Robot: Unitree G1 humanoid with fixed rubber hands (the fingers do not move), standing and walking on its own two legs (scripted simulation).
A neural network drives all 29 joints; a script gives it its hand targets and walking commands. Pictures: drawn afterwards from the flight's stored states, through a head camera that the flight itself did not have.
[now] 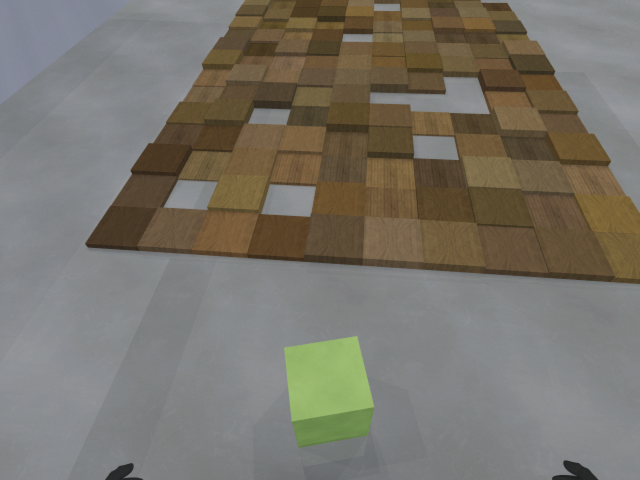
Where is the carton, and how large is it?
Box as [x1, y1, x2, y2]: [284, 336, 373, 447]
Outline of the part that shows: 356,336 284,348 291,419 299,447 367,435 373,410 373,404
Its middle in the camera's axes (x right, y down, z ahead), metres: +0.02 +0.43 +1.13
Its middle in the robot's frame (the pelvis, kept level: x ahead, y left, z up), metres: +0.47 +0.03 -0.66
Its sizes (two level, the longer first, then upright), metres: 0.210 0.200 0.250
